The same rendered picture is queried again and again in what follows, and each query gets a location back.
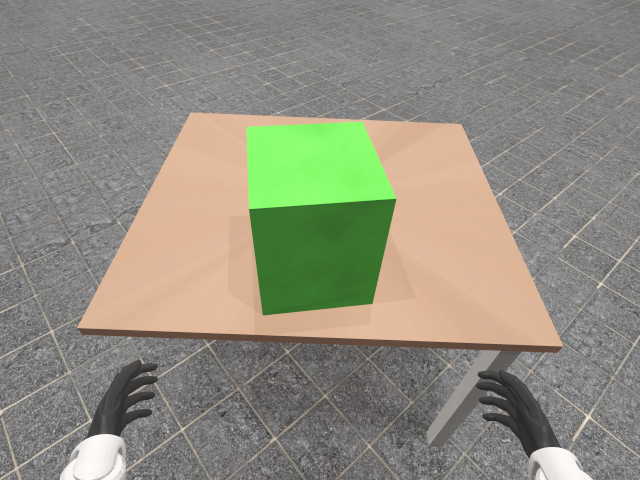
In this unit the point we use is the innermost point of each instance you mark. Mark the carton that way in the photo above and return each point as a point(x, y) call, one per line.
point(320, 208)

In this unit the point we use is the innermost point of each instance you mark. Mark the robot left forearm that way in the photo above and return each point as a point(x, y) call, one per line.
point(100, 457)

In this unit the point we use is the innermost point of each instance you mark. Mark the table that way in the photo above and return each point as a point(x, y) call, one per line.
point(451, 277)

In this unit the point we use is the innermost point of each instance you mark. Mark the right robot hand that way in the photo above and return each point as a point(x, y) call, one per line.
point(527, 421)

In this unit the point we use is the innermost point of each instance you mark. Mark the left robot hand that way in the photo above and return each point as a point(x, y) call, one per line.
point(110, 416)

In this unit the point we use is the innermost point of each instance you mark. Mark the robot right forearm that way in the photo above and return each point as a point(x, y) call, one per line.
point(554, 463)

